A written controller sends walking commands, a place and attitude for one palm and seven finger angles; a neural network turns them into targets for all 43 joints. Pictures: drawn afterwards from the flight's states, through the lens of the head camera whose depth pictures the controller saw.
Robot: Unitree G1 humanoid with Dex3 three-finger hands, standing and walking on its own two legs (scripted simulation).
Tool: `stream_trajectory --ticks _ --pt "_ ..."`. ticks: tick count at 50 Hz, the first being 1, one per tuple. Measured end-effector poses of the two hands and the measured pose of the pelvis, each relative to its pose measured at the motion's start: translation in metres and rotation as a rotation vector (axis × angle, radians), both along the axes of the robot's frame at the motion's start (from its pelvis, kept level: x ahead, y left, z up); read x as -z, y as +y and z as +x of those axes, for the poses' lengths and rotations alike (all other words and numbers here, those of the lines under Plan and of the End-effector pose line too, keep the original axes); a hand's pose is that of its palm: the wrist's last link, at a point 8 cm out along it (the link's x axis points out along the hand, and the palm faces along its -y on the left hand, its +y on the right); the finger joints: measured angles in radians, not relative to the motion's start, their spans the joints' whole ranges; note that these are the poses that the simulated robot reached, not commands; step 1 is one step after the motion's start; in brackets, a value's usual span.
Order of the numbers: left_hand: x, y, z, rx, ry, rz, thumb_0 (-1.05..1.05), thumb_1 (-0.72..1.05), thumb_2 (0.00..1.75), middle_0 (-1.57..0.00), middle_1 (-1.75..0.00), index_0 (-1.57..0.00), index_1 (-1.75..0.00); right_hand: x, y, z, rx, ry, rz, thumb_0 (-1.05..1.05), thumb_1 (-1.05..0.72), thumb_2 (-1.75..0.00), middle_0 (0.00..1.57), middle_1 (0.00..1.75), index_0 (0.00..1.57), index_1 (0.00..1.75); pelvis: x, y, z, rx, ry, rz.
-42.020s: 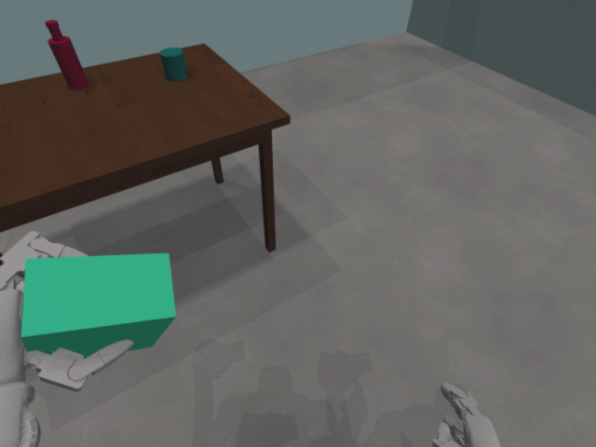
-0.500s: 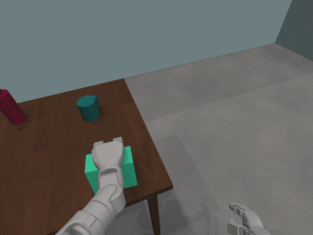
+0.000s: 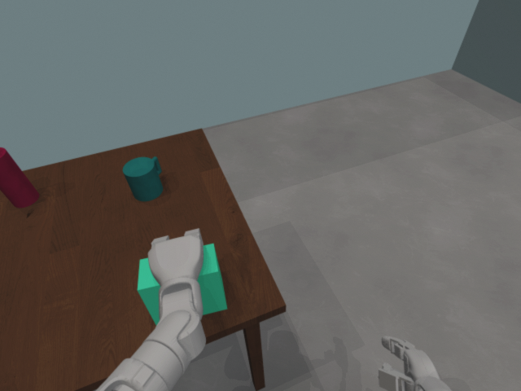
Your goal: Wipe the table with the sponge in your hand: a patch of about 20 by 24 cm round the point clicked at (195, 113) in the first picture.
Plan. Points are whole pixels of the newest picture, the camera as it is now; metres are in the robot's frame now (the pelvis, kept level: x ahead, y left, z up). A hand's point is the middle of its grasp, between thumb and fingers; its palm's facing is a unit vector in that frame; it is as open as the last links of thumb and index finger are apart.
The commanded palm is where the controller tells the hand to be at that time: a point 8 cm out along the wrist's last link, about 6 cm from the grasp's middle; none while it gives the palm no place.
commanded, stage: wipe back along the third lane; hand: left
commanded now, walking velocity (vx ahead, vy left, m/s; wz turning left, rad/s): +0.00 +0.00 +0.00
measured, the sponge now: (187, 291) +0.31 +0.18 -0.06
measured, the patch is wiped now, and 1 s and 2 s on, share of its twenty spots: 1.00 1.00 1.00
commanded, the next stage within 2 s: slide back across to the middle lane in 0.26 s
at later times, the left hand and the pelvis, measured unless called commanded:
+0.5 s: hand (184, 276) +0.31 +0.18 -0.01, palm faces -0.04 -0.06 -1.00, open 10.7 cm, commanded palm +0.26 +0.16 +0.03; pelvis -0.01 +0.01 +0.00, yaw +0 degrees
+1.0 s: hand (169, 284) +0.29 +0.20 +0.00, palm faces -0.05 -0.11 -0.99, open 10.6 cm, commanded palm +0.24 +0.21 +0.04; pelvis +0.01 -0.01 +0.01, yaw -1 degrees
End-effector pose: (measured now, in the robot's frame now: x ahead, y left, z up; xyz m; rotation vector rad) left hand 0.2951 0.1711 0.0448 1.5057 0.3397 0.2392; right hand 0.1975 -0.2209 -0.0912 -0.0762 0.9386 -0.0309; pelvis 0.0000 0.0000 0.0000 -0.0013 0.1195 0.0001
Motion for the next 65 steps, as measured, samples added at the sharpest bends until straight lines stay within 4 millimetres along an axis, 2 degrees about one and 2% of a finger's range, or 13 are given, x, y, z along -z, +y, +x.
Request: stream_trajectory --ticks 11,21,29,50,58,65 --pt "0.0 -0.001 -0.002 0.01 -0.006 0.007 -0.01 -0.52 1.06 -0.61 -1.38 -0.63 -1.38 0.006 0.005 -0.017 0.009 0.025 0.007 0.01 -0.9 -0.9 0.2 0.3 0.19 0.3 0.001 0.005 -0.007 -0.002 -0.002 -0.002" --pt "0.001 -0.002 -0.001 0.01 -0.002 0.013 -0.01 -0.53 1.06 -0.62 -1.36 -0.64 -1.37 0.007 0.012 -0.016 -0.006 0.017 0.012 0.01 -0.9 -0.9 0.2 0.3 0.19 0.3 0.003 0.006 -0.011 -0.007 0.003 -0.003" --pt "-0.003 0.001 -0.008 0.008 -0.018 -0.012 -0.01 -0.52 1.06 -0.62 -1.36 -0.64 -1.37 0.001 0.012 -0.01 0.0 -0.007 0.022 0.01 -0.9 -0.9 0.2 0.3 0.19 0.3 0.0 0.005 -0.009 0.0 -0.018 -0.001" --pt "-0.006 0.023 -0.022 -0.042 0.003 -0.052 -0.01 -0.54 1.06 -0.64 -1.34 -0.66 -1.34 -0.018 -0.009 0.02 0.008 -0.102 -0.009 0.01 -0.9 -0.9 0.2 0.3 0.19 0.3 -0.006 -0.008 0.006 0.024 -0.048 0.009" --pt "-0.009 0.039 -0.031 -0.081 0.025 -0.036 -0.01 -0.54 1.06 -0.65 -1.33 -0.67 -1.34 -0.018 -0.017 0.019 0.017 -0.116 -0.02 0.01 -0.9 -0.9 0.2 0.3 0.19 0.3 -0.007 -0.013 0.006 0.023 -0.055 0.011" --pt "-0.006 0.045 -0.031 -0.083 0.051 -0.042 -0.01 -0.54 1.06 -0.65 -1.33 -0.67 -1.33 -0.012 -0.024 0.009 0.022 -0.098 -0.044 0.01 -0.9 -0.9 0.2 0.3 0.2 0.3 -0.006 -0.016 0.001 0.011 -0.047 0.012"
